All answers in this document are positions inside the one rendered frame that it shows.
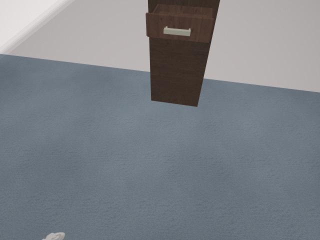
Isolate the handle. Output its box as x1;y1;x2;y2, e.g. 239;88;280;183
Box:
163;26;191;36

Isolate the cabinet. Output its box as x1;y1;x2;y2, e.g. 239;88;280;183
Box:
148;0;220;107

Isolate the drawer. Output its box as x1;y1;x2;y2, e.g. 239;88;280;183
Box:
145;4;214;43

